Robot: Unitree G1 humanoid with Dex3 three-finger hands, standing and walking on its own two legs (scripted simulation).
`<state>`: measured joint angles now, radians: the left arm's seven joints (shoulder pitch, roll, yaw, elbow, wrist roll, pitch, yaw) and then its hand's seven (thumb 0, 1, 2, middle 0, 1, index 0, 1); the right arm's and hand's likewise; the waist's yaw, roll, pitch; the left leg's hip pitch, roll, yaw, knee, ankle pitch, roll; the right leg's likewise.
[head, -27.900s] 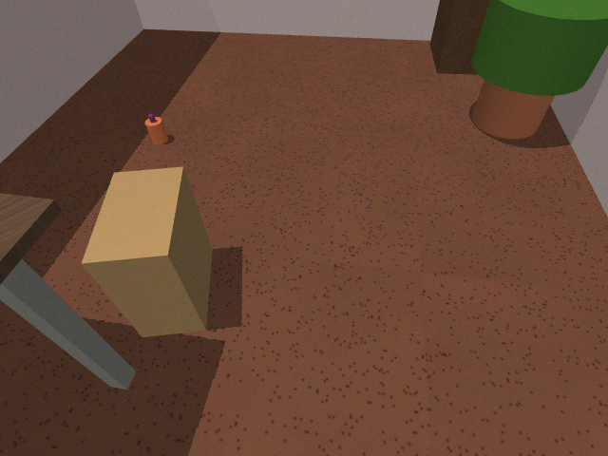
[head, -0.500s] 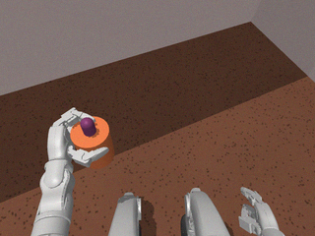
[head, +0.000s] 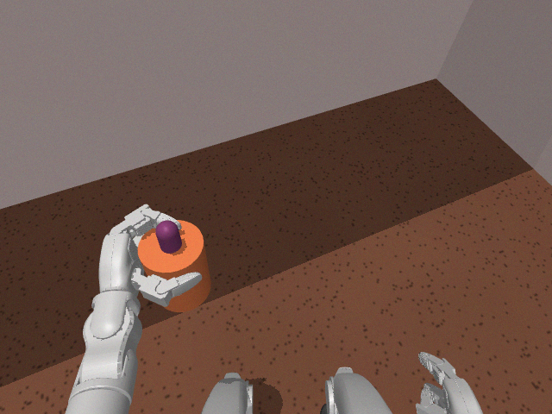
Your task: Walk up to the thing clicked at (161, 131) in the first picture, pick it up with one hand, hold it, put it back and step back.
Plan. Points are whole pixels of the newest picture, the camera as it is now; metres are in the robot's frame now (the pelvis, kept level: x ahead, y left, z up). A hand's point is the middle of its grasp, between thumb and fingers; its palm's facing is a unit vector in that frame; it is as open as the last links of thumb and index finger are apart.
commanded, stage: lift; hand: left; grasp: from the side
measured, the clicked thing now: (175, 259) +0.34 +0.17 -0.01
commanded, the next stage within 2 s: hold in 0.50 s
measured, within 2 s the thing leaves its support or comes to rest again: neither
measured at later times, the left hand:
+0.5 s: hand (167, 242) +0.34 +0.17 +0.05, palm faces +0.07 -1.00 -0.01, open 9.8 cm
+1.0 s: hand (168, 240) +0.33 +0.16 +0.07, palm faces +0.07 -1.00 -0.01, open 9.8 cm
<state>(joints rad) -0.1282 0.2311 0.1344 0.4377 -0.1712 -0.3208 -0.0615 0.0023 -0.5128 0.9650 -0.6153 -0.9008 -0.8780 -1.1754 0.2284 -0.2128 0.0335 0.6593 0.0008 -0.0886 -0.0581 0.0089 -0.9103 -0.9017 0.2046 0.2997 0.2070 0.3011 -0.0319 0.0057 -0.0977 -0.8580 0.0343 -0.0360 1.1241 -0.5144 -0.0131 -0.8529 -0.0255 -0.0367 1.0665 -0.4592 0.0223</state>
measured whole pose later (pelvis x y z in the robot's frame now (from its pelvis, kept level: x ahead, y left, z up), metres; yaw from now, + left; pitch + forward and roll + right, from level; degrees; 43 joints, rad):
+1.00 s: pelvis +0.02 -0.01 +0.04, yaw +0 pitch +7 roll -1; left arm -0.08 0.19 0.14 0.45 -0.17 -0.33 -0.09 0.00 -0.51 0.96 -0.61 -0.90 -0.88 -1.18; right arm 0.24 -0.22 0.01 0.67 0.00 -0.06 -0.07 0.01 -0.92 -0.90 0.20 0.30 0.21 0.30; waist -0.03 0.01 -0.04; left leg -0.56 0.04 -0.03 0.88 -0.44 -0.02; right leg -0.56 -0.02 -0.03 0.84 -0.40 0.01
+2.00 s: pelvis +0.01 +0.00 +0.04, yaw +0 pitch +4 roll -1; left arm -0.07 0.21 0.13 0.41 -0.17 -0.32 -0.07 0.00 -0.51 0.96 -0.61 -0.91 -0.88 -1.18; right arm 0.25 -0.21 0.01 0.70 0.00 -0.10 -0.05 0.01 -0.92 -0.91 0.20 0.30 0.21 0.30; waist -0.03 0.00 -0.02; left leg -0.51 0.03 -0.03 0.85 -0.41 -0.02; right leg -0.51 -0.02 -0.03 0.80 -0.36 0.02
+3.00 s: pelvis +0.00 -0.01 +0.04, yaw +0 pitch +4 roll -1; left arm -0.08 0.21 0.13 0.41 -0.17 -0.31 -0.09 0.00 -0.51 0.96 -0.61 -0.91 -0.87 -1.18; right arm 0.26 -0.21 0.00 0.71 0.00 -0.11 -0.05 0.01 -0.92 -0.91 0.20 0.30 0.21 0.30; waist -0.03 0.01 -0.03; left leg -0.51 0.04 -0.03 0.84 -0.41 -0.02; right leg -0.51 -0.02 -0.04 0.80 -0.36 0.01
